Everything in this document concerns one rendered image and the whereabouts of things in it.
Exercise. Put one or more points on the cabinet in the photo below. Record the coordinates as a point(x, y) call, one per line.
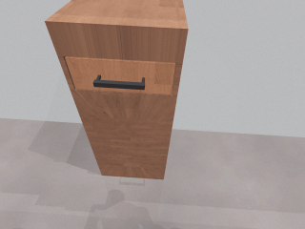
point(129, 132)

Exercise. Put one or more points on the handle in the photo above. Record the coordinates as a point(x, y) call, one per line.
point(119, 84)

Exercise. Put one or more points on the drawer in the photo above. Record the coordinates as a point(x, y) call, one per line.
point(158, 75)

